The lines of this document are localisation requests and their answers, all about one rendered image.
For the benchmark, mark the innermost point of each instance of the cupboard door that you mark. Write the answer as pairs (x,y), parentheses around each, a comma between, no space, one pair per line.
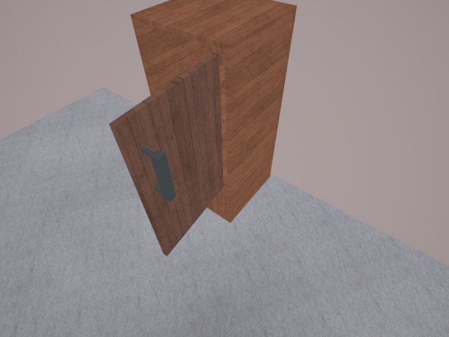
(182,120)

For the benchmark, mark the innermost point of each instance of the handle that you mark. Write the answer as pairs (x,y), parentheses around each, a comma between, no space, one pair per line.
(162,171)

